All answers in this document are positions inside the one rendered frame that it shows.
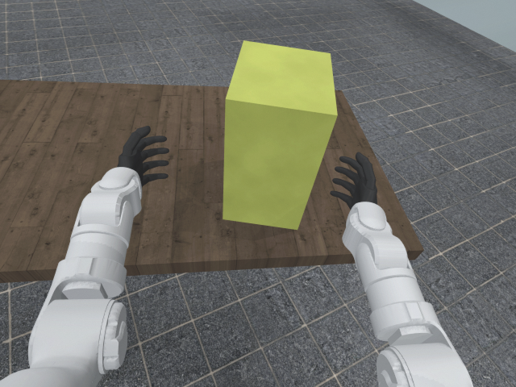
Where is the robot right upper arm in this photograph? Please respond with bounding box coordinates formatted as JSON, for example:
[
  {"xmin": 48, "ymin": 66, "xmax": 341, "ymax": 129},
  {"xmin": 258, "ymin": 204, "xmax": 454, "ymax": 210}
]
[{"xmin": 377, "ymin": 343, "xmax": 472, "ymax": 387}]

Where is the right robot forearm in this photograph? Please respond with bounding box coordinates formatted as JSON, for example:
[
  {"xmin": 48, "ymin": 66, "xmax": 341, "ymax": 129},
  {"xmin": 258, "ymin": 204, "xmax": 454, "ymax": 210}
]
[{"xmin": 342, "ymin": 202, "xmax": 473, "ymax": 387}]

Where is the left robot forearm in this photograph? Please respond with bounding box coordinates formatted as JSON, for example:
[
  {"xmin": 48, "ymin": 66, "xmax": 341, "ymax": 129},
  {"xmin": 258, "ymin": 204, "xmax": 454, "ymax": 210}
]
[{"xmin": 28, "ymin": 167, "xmax": 142, "ymax": 367}]

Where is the table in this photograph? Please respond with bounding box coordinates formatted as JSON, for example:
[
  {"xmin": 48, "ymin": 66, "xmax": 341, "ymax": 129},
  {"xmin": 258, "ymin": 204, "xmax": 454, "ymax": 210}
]
[{"xmin": 0, "ymin": 80, "xmax": 424, "ymax": 283}]

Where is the robot left upper arm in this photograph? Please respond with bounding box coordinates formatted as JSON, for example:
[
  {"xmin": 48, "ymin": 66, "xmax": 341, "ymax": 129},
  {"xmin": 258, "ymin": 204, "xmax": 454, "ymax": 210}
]
[{"xmin": 0, "ymin": 299, "xmax": 127, "ymax": 387}]

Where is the right robot hand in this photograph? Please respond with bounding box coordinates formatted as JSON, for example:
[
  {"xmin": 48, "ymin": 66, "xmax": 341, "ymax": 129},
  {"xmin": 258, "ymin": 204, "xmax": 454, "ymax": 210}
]
[{"xmin": 330, "ymin": 152, "xmax": 377, "ymax": 209}]

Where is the left robot hand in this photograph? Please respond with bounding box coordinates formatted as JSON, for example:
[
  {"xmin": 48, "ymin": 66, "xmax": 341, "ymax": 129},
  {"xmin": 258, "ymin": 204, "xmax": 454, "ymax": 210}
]
[{"xmin": 117, "ymin": 126, "xmax": 169, "ymax": 187}]

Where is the carton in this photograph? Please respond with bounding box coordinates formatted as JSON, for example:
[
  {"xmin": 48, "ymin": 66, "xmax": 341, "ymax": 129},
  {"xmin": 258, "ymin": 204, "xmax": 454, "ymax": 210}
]
[{"xmin": 223, "ymin": 40, "xmax": 338, "ymax": 230}]

